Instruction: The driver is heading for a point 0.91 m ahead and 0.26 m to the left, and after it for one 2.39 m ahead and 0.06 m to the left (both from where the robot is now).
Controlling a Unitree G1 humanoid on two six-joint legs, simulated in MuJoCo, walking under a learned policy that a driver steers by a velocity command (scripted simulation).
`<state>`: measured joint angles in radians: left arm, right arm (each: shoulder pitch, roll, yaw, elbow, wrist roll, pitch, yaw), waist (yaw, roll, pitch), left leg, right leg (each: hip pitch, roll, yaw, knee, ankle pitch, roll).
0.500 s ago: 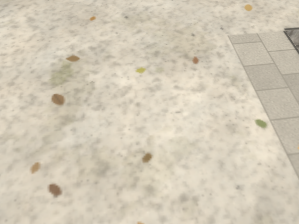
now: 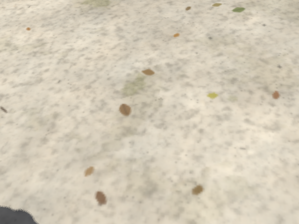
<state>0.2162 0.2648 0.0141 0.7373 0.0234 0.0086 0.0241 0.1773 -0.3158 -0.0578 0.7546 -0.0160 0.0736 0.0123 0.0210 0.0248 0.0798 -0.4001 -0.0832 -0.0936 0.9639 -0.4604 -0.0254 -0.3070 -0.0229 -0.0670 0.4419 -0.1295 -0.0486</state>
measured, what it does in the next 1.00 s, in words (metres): walks ahead: left foot, then right foot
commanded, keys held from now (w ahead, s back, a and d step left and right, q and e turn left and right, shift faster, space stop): no key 0.08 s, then w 0.84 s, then w+q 0.08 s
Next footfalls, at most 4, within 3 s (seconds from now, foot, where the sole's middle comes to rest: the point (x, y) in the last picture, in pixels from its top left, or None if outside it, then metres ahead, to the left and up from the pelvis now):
0.12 left None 0.03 0.11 -0.78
0.52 right None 0.18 -0.11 -0.78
1.02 left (155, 212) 0.51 0.06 -0.78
1.58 right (178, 145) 0.85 -0.05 -0.78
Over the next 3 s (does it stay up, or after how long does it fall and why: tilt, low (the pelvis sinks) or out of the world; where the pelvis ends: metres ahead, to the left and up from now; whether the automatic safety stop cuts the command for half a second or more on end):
stays up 1.33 0.27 0.00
